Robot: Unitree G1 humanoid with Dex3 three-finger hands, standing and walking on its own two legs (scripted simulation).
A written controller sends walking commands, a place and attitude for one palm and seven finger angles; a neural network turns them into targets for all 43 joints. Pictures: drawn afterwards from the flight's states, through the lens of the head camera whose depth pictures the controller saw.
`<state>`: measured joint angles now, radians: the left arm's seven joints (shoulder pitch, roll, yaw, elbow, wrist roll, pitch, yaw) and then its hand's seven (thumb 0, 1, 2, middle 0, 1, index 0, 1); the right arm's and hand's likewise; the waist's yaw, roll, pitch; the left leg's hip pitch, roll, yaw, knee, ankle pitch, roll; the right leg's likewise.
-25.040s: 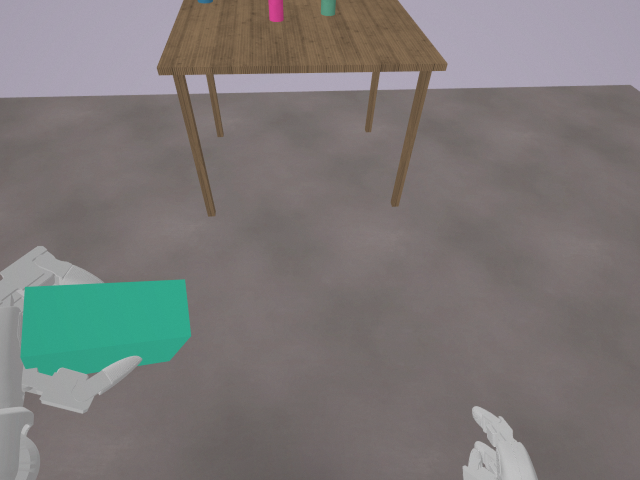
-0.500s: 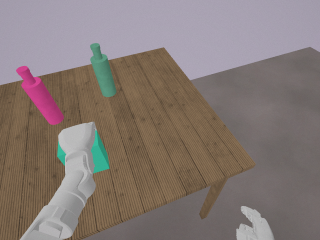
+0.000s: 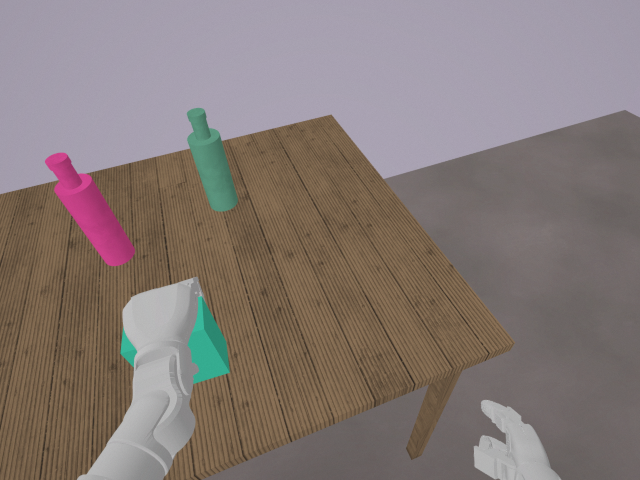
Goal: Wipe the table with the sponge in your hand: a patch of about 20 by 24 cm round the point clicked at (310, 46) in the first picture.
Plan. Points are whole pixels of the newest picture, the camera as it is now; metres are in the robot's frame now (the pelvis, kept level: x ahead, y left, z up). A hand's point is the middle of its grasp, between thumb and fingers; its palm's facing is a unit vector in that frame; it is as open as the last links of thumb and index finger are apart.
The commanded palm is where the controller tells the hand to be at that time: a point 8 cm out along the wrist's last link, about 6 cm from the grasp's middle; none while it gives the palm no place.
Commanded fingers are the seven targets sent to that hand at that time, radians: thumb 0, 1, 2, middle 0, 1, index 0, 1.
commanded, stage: wipe back along the middle lane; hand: left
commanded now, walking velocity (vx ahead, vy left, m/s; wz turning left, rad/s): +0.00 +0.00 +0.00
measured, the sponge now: (185, 353) +0.28 +0.25 -0.03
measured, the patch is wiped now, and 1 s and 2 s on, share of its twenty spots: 0.55 0.65 0.80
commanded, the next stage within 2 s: slide across to the third lane in 0.46 s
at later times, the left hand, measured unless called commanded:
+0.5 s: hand (180, 367) +0.24 +0.22 +0.02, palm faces +0.02 -0.14 -0.99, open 9.7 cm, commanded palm +0.19 +0.20 +0.05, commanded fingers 0.00 0.10 1.30 -1.20 -1.60 -1.20 -1.60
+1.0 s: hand (216, 364) +0.25 +0.18 +0.02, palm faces -0.02 -0.10 -0.99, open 9.7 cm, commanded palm +0.21 +0.14 +0.07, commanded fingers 0.00 0.10 1.30 -1.20 -1.60 -1.20 -1.60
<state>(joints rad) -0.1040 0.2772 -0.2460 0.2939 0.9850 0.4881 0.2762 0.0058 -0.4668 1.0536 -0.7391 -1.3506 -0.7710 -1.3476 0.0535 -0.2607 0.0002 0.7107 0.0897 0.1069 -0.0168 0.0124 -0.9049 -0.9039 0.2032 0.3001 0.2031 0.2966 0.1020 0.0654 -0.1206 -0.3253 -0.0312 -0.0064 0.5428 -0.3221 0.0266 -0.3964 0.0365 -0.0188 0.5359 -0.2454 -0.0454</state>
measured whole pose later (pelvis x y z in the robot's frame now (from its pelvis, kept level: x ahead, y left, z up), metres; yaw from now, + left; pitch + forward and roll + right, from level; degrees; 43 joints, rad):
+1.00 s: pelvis -0.02 -0.01 +0.00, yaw +1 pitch +2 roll +1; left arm -0.08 0.19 -0.46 0.21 1.00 0.56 0.24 0.00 -0.46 1.05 -0.74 -1.36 -0.77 -1.35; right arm 0.00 -0.23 0.01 0.74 0.09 0.13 0.04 0.01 -0.91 -0.90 0.20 0.30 0.20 0.30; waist 0.14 0.09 -0.10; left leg -0.29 -0.04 -0.02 0.57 -0.31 0.02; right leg -0.36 0.03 -0.03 0.58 -0.25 -0.05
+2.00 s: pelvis -0.05 -0.06 -0.01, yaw -2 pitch +6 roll +2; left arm -0.47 0.22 -0.22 0.77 0.92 0.50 0.31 -0.01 -0.49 1.07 -0.76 -1.35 -0.79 -1.34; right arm 0.06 -0.26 0.00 0.74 0.09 0.13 -0.07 0.01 -0.90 -0.90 0.20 0.30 0.20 0.30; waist 0.03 0.06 -0.12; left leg -0.42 -0.02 -0.07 0.58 -0.29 0.00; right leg -0.51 0.10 -0.01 0.58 -0.18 -0.13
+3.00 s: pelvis -0.05 -0.03 -0.02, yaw -2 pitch +15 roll +0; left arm -0.87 0.36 -0.09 1.22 0.95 0.37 0.36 0.00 -0.51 1.08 -0.77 -1.34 -0.81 -1.34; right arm 0.21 -0.26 0.01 0.78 0.08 0.03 -0.05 0.01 -0.90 -0.90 0.20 0.30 0.20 0.30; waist -0.08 0.05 -0.15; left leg -0.66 -0.02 -0.05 0.68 -0.29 0.00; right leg -0.71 0.09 -0.01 0.62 -0.17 -0.08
